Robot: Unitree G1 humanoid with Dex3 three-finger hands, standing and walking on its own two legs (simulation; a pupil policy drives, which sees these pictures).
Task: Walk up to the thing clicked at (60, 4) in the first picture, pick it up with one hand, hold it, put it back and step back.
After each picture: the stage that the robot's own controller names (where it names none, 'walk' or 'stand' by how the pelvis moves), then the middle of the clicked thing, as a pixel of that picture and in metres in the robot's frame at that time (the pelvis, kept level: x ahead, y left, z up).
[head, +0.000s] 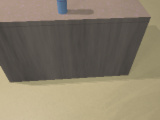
stand; out of the picture +1.07 +0.18 +0.03
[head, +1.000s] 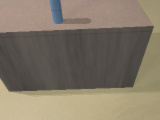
walk; (55, 4) +0.97 +0.25 +0.06
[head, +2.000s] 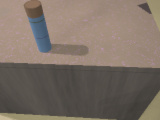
walk; (39, 29) +0.63 +0.26 +0.04
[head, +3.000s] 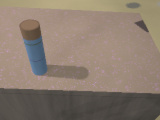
stand; (35, 50) +0.50 +0.22 +0.04
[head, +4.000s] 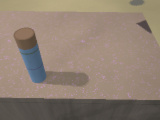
stand; (32, 58) +0.47 +0.23 +0.03
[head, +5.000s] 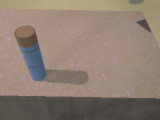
stand; (32, 56) +0.47 +0.22 +0.03
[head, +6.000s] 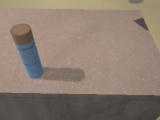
stand; (29, 54) +0.49 +0.25 +0.03
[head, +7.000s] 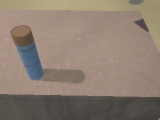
stand; (29, 55) +0.48 +0.25 +0.03
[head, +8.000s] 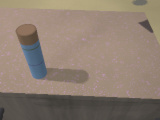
rise first; (33, 54) +0.48 +0.24 +0.03
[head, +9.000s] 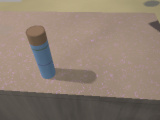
go down; (42, 55) +0.49 +0.22 +0.03
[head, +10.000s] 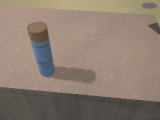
go down; (43, 52) +0.50 +0.20 +0.04
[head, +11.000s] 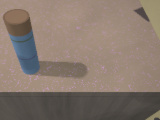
go down; (25, 46) +0.47 +0.20 +0.07
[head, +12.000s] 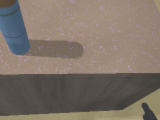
close in; (10, 22) +0.50 +0.20 +0.10
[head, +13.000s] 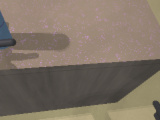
close; out of the picture +0.52 +0.22 +0.12
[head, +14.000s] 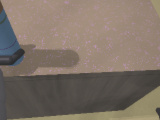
lift; (0, 33) +0.46 +0.22 +0.11
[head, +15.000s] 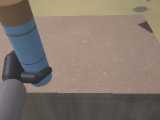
lift; (28, 47) +0.33 +0.16 +0.24
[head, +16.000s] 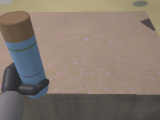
hold; (28, 60) +0.33 +0.17 +0.18
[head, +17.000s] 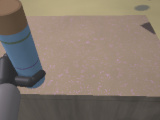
crouch; (22, 51) +0.32 +0.18 +0.23
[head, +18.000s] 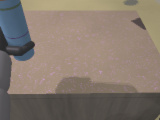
crouch; (13, 22) +0.43 +0.21 +0.24
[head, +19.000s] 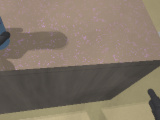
lower; out of the picture +0.52 +0.22 +0.11
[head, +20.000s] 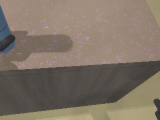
lower; out of the picture +0.50 +0.21 +0.12
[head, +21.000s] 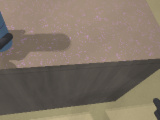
lower; out of the picture +0.51 +0.22 +0.12
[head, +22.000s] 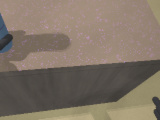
lower; out of the picture +0.51 +0.22 +0.12
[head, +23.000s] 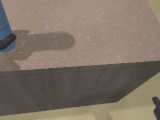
loosen; out of the picture +0.51 +0.21 +0.12
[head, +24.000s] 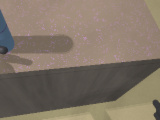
withdraw; out of the picture +0.50 +0.21 +0.12
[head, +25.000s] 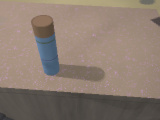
sink last; (47, 49) +0.48 +0.18 +0.07
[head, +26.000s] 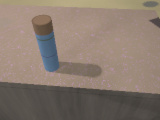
stand; (47, 46) +0.51 +0.20 +0.07
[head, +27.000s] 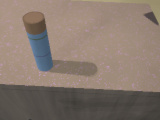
stand; (40, 45) +0.49 +0.20 +0.06
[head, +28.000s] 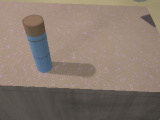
stand; (39, 47) +0.50 +0.20 +0.05
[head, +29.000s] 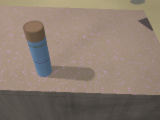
stand; (39, 52) +0.49 +0.20 +0.04
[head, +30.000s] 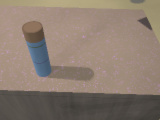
stand; (39, 52) +0.49 +0.20 +0.03
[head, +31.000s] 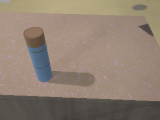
walk; (40, 57) +0.48 +0.20 +0.04
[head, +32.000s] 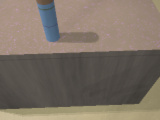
walk; (48, 16) +0.65 +0.18 +0.06
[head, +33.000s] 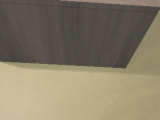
walk; out of the picture +0.98 +0.20 +0.07
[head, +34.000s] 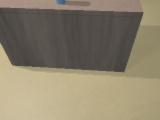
stand; out of the picture +1.18 +0.25 +0.05
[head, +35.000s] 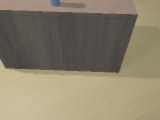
stand; out of the picture +1.16 +0.23 +0.03
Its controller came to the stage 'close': yes
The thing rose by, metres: 0.20
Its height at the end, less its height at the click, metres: +0.00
